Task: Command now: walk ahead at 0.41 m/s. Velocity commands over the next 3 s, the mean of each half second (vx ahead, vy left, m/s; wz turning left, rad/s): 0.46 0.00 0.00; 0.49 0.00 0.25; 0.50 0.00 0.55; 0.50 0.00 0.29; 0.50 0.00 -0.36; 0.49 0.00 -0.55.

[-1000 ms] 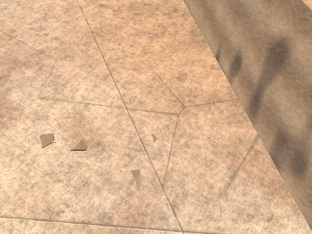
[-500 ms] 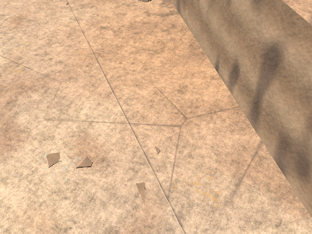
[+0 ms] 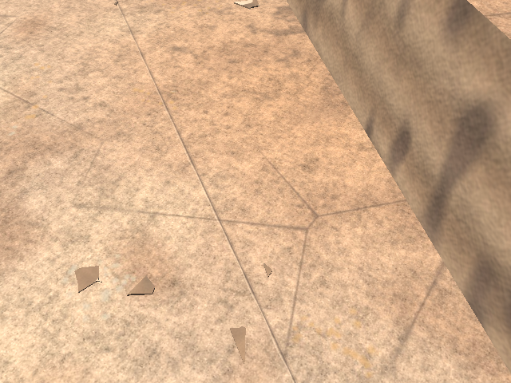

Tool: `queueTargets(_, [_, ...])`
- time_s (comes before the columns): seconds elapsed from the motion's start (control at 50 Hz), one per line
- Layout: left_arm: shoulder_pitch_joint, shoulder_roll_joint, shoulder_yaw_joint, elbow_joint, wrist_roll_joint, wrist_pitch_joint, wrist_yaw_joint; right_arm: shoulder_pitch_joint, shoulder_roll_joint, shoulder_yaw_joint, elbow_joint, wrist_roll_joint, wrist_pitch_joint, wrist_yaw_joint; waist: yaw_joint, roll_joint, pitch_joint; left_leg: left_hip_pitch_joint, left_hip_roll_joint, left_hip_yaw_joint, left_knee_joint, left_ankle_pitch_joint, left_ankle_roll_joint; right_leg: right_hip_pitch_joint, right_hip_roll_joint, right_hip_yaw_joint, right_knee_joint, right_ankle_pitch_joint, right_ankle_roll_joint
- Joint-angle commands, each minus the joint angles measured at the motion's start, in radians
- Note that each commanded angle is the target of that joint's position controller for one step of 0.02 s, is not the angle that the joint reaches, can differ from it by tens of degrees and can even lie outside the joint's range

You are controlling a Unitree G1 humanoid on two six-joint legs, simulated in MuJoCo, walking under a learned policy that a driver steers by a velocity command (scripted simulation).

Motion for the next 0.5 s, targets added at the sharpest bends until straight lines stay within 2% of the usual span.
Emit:
queueTargets(0.02, [-0.055,0.051,0.009,-0.056,0.006,-0.011,-0.016,0.074,-0.091,-0.006,-0.009,0.004,-0.028,-0.005,0.000,0.104,0.105,0.130,0.256,-0.276,-0.247,0.135,0.078,-0.300,-0.058,-0.006,0.060,0.104,0.022])
queueTargets(0.08, [-0.147,0.035,0.005,-0.092,0.001,0.004,-0.014,0.155,-0.080,0.004,0.024,0.007,-0.031,-0.008,-0.014,0.112,0.102,0.155,0.233,-0.187,-0.216,0.428,0.079,-0.351,-0.049,-0.053,0.031,0.136,0.048])
queueTargets(0.16, [-0.323,0.007,-0.013,-0.165,-0.009,0.007,-0.014,0.174,-0.069,0.016,0.031,0.003,-0.030,-0.015,-0.041,0.121,0.141,0.114,0.202,-0.126,-0.223,0.579,0.073,-0.315,-0.017,-0.110,-0.192,0.203,0.057])
queueTargets(0.22, [-0.384,0.002,-0.022,-0.197,-0.018,0.005,-0.010,0.190,-0.084,0.017,0.043,0.001,-0.032,-0.022,-0.047,0.137,0.148,0.127,0.218,-0.106,-0.221,0.693,0.074,-0.214,0.016,-0.143,-0.352,0.234,0.028])
queueTargets(0.26, [-0.338,0.026,-0.014,-0.198,-0.019,0.001,0.001,0.164,-0.100,0.014,0.044,0.001,-0.035,-0.024,-0.010,0.142,0.116,0.164,0.237,-0.089,-0.151,0.909,0.066,-0.114,0.047,-0.148,-0.402,0.216,-0.014])
queueTargets(0.28, [-0.272,0.046,-0.006,-0.182,-0.018,-0.003,0.008,0.146,-0.112,0.010,0.042,0.001,-0.036,-0.027,0.024,0.147,0.076,0.186,0.244,-0.081,-0.069,1.042,0.059,-0.037,0.070,-0.147,-0.410,0.188,-0.035])
queueTargets(0.3, [-0.150,0.070,0.008,-0.146,-0.020,-0.010,0.016,0.129,-0.124,0.006,0.039,-0.001,-0.033,-0.029,0.076,0.149,0.011,0.205,0.245,-0.076,0.066,1.117,0.054,0.071,0.090,-0.135,-0.428,0.164,-0.056])
queueTargets(0.32, [0.008,0.089,0.022,-0.095,-0.019,-0.019,0.024,0.103,-0.135,0.002,0.033,0.004,-0.028,-0.027,0.144,0.139,-0.065,0.165,0.232,-0.063,0.250,1.064,0.047,0.246,0.089,-0.122,-0.502,0.202,-0.078])
queueTargets(0.34, [0.156,0.142,0.042,-0.060,0.002,-0.024,0.036,0.097,-0.118,0.008,0.015,0.009,-0.027,-0.021,0.196,0.090,-0.151,-0.004,0.197,-0.046,0.500,0.786,0.042,0.474,-0.044,0.020,-0.529,0.097,-0.117])
queueTargets(0.36, [0.221,0.228,0.063,-0.058,0.025,-0.023,0.036,0.181,-0.003,0.026,-0.010,0.025,-0.024,-0.008,0.132,-0.114,-0.255,-0.324,0.033,0.000,0.893,-0.003,0.010,0.704,-0.346,0.487,-0.579,-0.015,-0.231])
queueTargets(0.38, [0.159,0.204,0.064,-0.057,-0.013,-0.012,0.021,0.177,-0.083,-0.002,-0.001,0.019,-0.018,-0.006,0.116,-0.075,-0.268,-0.475,-0.027,-0.116,1.061,-0.213,0.022,0.682,-0.387,0.748,-0.729,-0.109,-0.299])
queueTargets(0.4, [0.033,0.153,0.052,-0.077,-0.030,-0.014,0.018,0.082,-0.104,-0.009,-0.037,0.008,-0.018,-0.007,0.064,-0.029,-0.090,-0.545,0.049,-0.131,1.039,-0.116,0.034,0.532,-0.355,0.585,-0.768,-0.165,-0.261])
queueTargets(0.42, [-0.028,0.082,0.035,-0.087,-0.031,-0.024,0.013,0.013,-0.097,-0.009,-0.055,0.002,-0.024,-0.003,0.050,0.026,0.004,-0.526,0.083,-0.123,0.985,-0.049,0.034,0.387,-0.313,0.468,-0.808,-0.087,-0.232])
queueTargets(0.44, [-0.047,0.042,0.023,-0.079,-0.022,-0.035,0.014,-0.004,-0.076,-0.010,-0.056,-0.001,-0.019,-0.001,0.012,0.051,0.051,-0.476,0.111,-0.123,0.928,-0.020,0.030,0.285,-0.267,0.373,-0.831,0.018,-0.195])
queueTargets(0.46, [-0.033,0.013,0.012,-0.061,-0.020,-0.045,0.019,0.005,-0.060,-0.009,-0.058,-0.014,-0.007,0.004,-0.018,0.042,0.059,-0.418,0.128,-0.124,0.877,-0.014,0.018,0.215,-0.231,0.299,-0.840,0.117,-0.169])
queueTargets(0.48, [-0.011,0.006,0.007,-0.046,-0.018,-0.054,0.022,0.022,-0.034,-0.006,-0.052,-0.019,0.006,0.011,-0.034,0.031,0.053,-0.384,0.135,-0.120,0.842,-0.013,0.007,0.189,-0.210,0.245,-0.847,0.179,-0.156])
queueTargets(0.5, [0.021,0.016,0.007,-0.033,-0.019,-0.063,0.024,0.018,-0.026,-0.006,-0.058,-0.020,0.015,0.016,-0.041,0.022,0.053,-0.383,0.136,-0.106,0.816,-0.009,-0.002,0.181,-0.199,0.214,-0.850,0.244,-0.155])
Next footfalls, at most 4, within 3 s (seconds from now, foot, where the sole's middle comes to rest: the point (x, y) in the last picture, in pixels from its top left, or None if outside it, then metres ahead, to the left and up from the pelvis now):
0.34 right None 0.35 -0.07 -0.78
0.88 left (216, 339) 0.65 0.10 -0.78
1.42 right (242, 236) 1.00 0.03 -0.78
1.92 left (148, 214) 1.08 0.35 -0.78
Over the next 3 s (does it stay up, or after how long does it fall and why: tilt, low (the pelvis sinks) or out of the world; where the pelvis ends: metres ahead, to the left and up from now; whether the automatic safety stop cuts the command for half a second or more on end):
stays up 1.53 0.44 -0.02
